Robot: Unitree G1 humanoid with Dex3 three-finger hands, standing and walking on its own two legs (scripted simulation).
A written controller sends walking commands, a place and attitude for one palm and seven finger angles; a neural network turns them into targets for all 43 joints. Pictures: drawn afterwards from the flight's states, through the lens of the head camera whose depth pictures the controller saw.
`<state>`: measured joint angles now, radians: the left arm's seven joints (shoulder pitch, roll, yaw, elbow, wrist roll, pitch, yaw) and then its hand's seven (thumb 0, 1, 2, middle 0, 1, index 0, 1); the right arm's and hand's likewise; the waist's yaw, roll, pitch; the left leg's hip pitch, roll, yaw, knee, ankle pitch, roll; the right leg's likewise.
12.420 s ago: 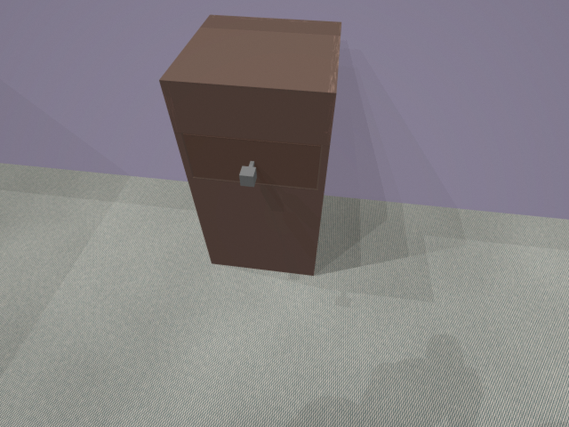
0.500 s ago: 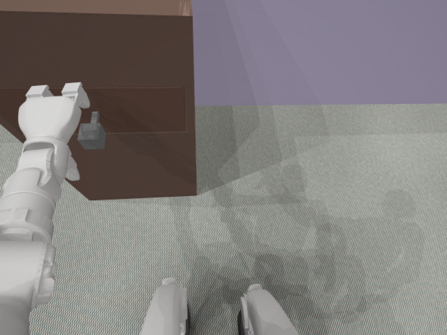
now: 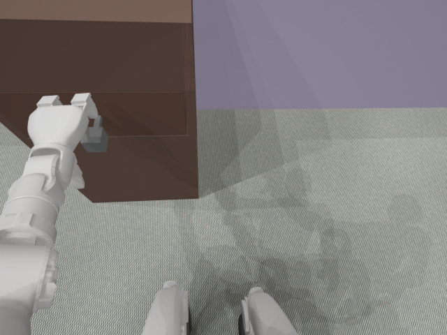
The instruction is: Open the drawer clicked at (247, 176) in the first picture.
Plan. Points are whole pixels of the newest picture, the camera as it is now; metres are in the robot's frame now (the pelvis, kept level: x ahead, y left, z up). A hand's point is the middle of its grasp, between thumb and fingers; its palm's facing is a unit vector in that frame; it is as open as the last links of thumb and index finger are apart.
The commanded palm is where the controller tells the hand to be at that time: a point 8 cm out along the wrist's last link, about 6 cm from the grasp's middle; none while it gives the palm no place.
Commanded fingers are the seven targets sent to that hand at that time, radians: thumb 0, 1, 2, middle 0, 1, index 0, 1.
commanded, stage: re-aim the fingers above the handle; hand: left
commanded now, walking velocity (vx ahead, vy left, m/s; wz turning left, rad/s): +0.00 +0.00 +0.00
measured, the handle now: (96, 131) +0.54 +0.26 -0.08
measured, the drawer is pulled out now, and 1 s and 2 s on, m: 0.00 0.00 0.00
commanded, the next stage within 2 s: lower the fingers behind the handle in 0.22 s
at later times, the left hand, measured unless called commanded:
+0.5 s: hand (78, 137) +0.49 +0.27 -0.03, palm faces -0.09 -0.03 -1.00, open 13.8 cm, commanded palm +0.48 +0.25 +0.02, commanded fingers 0.00 -0.50 0.30 -0.30 -1.20 -0.30 -1.20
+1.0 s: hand (83, 149) +0.48 +0.27 -0.06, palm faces -0.07 -0.02 -1.00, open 13.8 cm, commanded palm +0.48 +0.24 -0.01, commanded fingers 0.00 -0.50 0.30 -0.30 -1.20 -0.30 -1.20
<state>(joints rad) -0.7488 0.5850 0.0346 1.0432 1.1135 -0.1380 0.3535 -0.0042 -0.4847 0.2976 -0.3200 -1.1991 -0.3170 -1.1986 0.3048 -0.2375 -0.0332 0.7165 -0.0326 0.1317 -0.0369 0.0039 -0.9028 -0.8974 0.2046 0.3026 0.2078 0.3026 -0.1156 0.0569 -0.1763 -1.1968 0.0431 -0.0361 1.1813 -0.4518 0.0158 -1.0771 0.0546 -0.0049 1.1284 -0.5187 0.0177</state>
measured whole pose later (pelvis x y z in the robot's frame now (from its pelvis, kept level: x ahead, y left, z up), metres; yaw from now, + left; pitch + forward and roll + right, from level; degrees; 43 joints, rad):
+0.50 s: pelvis +0.00 +0.00 -0.01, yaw -1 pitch +29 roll -5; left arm -0.78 0.62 0.06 1.06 1.13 -0.18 0.36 0.00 -0.49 0.30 -0.32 -1.20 -0.32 -1.20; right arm 0.32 -0.24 -0.03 0.72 -0.04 0.12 -0.04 0.00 -0.90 -0.90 0.21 0.30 0.21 0.30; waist -0.14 0.06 -0.19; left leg -1.26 0.05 -0.04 1.23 -0.47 0.02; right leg -1.14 0.06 -0.01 1.17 -0.54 0.02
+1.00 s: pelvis -0.01 +0.00 -0.03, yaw -1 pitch +30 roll -5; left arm -0.78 0.59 0.05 1.07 1.15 -0.13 0.41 0.00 -0.48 0.30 -0.32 -1.20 -0.32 -1.20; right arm 0.28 -0.23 -0.02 0.71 -0.05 0.12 -0.02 0.00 -0.90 -0.90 0.20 0.30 0.21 0.30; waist -0.13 0.06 -0.20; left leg -1.36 0.05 -0.05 1.32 -0.50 0.02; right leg -1.23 0.06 -0.01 1.27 -0.56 0.02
